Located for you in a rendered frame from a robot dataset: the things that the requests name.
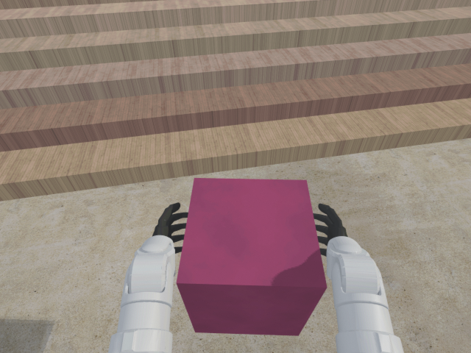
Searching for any robot right forearm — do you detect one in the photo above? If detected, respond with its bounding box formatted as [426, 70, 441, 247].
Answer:
[326, 236, 404, 353]

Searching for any robot left hand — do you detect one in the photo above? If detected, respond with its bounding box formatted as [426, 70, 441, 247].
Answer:
[152, 202, 188, 254]

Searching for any robot right hand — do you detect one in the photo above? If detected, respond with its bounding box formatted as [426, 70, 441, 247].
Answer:
[313, 204, 348, 256]

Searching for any carton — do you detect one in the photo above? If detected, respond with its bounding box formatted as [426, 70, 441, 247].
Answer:
[177, 178, 327, 336]

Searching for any robot left forearm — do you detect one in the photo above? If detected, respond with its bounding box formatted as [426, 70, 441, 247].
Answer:
[108, 235, 175, 353]

